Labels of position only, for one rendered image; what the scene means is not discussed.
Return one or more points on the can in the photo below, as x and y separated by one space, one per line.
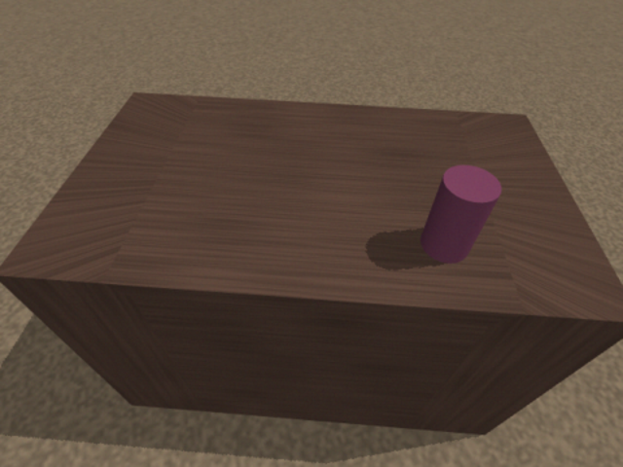
464 201

